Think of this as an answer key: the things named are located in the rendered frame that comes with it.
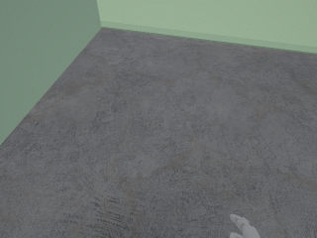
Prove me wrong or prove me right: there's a right robot hand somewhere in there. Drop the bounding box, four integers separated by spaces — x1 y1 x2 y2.
230 213 261 238

